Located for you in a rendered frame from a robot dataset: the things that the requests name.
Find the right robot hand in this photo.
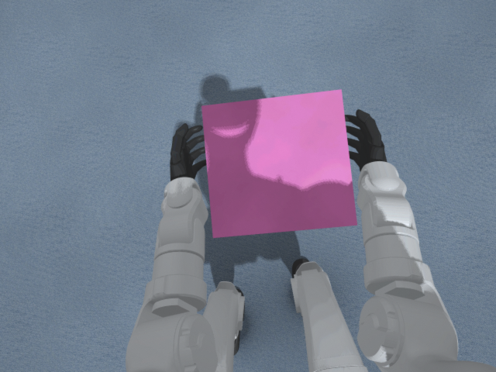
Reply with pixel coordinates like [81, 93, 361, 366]
[345, 109, 387, 171]

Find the robot right foot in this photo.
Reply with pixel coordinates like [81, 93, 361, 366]
[292, 259, 309, 278]

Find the robot right upper arm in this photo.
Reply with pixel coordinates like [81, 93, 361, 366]
[357, 294, 496, 372]

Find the robot left upper arm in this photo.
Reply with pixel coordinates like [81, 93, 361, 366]
[126, 312, 218, 372]

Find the carton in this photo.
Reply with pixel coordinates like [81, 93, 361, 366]
[201, 89, 357, 238]

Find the left robot forearm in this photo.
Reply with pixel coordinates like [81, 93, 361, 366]
[126, 177, 208, 372]

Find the right robot forearm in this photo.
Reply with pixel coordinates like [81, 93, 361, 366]
[356, 161, 458, 355]

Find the left robot thigh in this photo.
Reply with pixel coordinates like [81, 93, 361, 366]
[203, 289, 245, 372]

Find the left robot hand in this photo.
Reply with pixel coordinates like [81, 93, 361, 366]
[170, 123, 207, 181]

